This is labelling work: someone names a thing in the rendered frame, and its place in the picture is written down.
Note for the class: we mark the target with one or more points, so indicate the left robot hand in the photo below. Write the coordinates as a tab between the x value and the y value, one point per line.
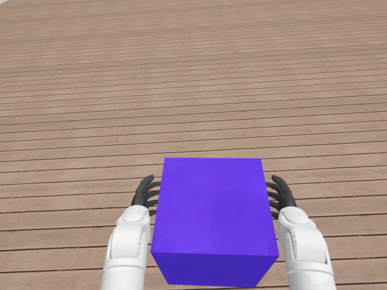
142	195

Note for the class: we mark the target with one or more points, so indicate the carton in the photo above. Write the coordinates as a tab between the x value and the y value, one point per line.
213	225

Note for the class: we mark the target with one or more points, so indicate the left robot forearm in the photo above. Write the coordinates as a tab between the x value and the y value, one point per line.
125	261

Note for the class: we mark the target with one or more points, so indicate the right robot hand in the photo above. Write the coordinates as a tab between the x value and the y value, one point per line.
284	195

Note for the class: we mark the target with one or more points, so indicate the right robot forearm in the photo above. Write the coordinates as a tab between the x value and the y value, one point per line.
307	259

